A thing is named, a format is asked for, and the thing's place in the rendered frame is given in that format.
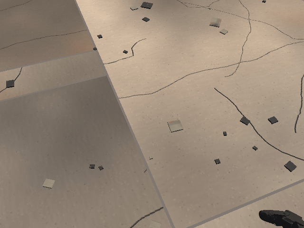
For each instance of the robot right hand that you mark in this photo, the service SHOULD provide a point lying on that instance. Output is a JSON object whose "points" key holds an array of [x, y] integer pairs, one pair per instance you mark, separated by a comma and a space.
{"points": [[286, 219]]}

